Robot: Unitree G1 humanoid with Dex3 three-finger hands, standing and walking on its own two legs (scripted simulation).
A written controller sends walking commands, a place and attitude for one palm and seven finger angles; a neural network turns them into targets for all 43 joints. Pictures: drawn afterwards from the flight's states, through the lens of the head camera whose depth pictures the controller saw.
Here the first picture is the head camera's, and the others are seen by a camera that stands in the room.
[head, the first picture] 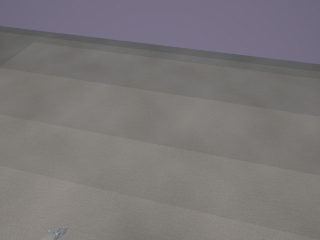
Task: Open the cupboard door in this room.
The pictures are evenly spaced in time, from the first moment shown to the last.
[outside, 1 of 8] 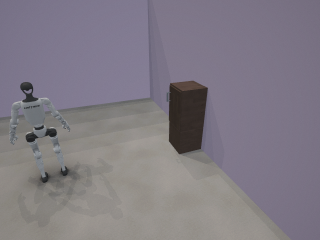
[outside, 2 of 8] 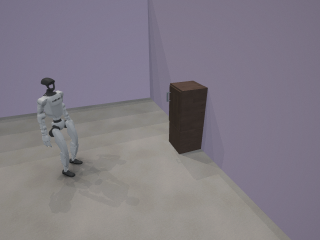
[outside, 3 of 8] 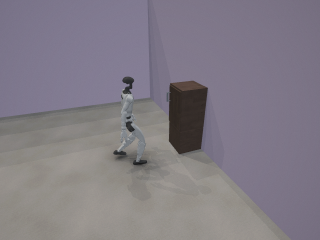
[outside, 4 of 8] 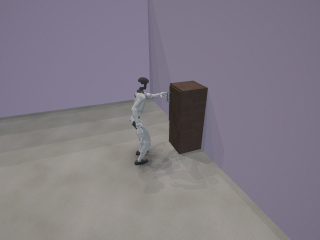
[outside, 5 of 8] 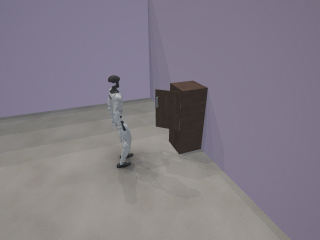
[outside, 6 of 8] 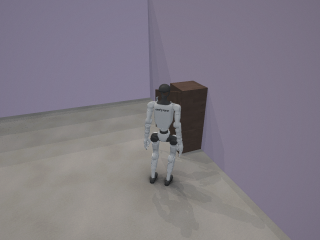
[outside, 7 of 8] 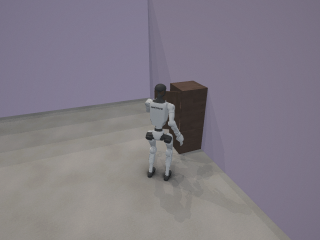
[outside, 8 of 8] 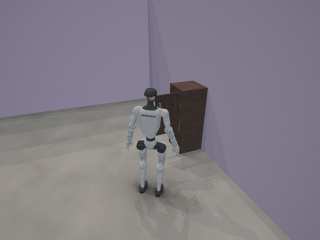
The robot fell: no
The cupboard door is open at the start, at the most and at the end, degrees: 0 95 93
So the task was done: yes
